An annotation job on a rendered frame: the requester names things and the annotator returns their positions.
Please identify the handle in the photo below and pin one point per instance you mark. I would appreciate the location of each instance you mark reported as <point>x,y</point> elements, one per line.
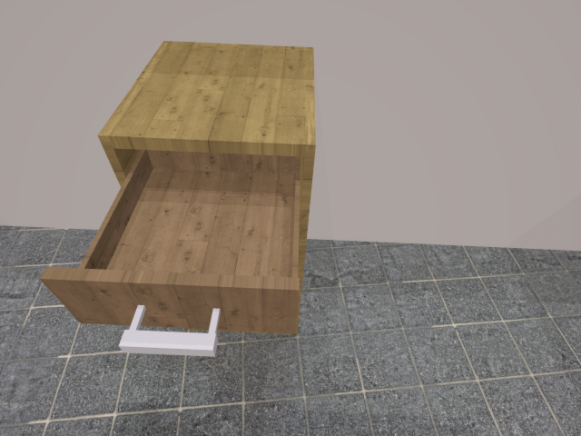
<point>172,343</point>

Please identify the drawer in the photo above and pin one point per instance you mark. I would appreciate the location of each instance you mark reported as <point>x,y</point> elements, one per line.
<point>189,232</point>

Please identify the cabinet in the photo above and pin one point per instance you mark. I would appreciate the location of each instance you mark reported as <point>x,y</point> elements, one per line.
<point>226,99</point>

